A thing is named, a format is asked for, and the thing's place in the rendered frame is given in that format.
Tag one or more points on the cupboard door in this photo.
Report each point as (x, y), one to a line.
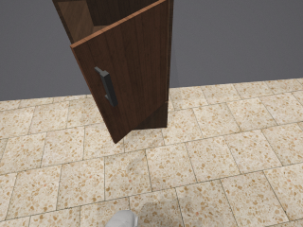
(134, 51)

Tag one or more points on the handle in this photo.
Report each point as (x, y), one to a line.
(108, 86)

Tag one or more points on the left robot thigh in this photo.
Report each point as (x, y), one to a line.
(123, 218)

